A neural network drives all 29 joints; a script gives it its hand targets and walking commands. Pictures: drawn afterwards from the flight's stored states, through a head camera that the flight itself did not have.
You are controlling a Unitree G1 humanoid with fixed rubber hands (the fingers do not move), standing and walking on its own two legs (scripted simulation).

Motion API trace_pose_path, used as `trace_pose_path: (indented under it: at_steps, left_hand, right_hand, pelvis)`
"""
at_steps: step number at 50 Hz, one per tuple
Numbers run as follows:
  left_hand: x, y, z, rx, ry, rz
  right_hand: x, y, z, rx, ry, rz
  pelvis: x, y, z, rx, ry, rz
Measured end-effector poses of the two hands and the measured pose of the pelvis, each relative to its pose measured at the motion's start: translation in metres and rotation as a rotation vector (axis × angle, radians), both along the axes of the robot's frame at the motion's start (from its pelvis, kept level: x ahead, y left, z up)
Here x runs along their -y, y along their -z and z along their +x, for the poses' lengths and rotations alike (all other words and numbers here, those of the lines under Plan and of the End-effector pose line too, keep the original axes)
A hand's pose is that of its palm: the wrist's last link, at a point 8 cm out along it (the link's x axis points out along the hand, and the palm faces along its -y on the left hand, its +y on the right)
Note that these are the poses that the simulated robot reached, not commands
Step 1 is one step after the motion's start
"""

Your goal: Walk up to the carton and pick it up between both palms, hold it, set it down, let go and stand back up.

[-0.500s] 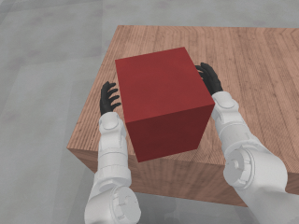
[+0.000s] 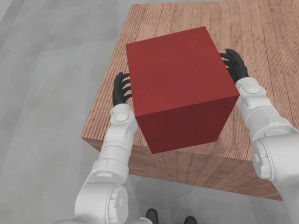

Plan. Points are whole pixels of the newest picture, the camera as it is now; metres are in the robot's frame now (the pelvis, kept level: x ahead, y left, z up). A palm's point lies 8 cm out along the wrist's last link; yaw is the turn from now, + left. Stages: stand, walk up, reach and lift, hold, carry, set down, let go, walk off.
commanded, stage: set down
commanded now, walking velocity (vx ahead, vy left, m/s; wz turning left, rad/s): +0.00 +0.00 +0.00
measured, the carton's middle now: (175, 97) +0.44 +0.05 +0.03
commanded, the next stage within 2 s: none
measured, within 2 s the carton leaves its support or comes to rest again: neither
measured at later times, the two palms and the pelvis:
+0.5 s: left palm (123, 115) +0.36 +0.18 +0.04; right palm (258, 95) +0.48 -0.17 +0.02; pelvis +0.00 +0.00 +0.00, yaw +0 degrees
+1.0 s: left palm (121, 132) +0.31 +0.16 +0.05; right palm (276, 119) +0.41 -0.20 +0.03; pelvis -0.02 -0.01 +0.00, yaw +1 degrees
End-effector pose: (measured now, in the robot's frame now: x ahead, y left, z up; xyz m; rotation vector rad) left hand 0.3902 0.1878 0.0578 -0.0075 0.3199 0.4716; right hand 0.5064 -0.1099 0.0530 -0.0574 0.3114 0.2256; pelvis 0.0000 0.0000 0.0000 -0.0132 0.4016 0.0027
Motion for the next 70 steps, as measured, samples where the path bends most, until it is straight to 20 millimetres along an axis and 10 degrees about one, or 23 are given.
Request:
trace_pose_path:
  at_steps: [15, 70]
  left_hand:
    - [0.000, 0.015, -0.010, -0.004, 0.012, -0.009]
    - [0.024, 0.019, -0.117, 0.010, 0.076, -0.028]
  right_hand:
    - [0.039, 0.013, -0.004, 0.023, -0.009, -0.048]
    - [0.125, 0.044, -0.158, -0.022, -0.047, -0.094]
  pelvis:
    - [0.003, -0.001, 0.005, 0.000, 0.013, 0.008]
    - [0.003, -0.006, -0.005, 0.236, -0.017, 0.012]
